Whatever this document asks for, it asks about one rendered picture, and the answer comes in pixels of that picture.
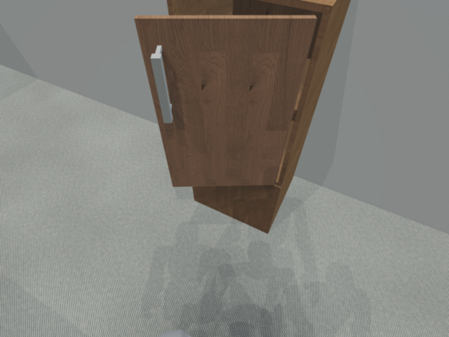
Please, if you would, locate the handle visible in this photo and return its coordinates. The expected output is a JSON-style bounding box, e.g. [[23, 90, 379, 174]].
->
[[150, 46, 173, 123]]

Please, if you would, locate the cupboard door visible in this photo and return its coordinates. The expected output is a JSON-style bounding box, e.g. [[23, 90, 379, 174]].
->
[[134, 15, 317, 187]]

